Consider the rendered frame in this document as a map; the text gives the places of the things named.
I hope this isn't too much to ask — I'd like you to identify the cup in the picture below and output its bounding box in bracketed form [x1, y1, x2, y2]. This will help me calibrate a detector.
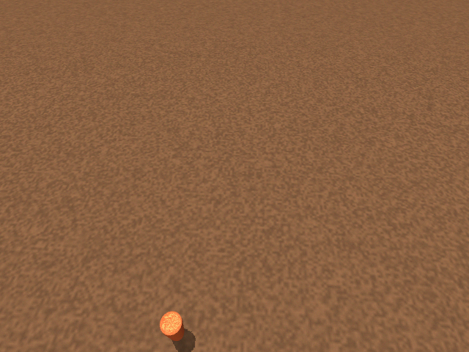
[160, 311, 184, 341]

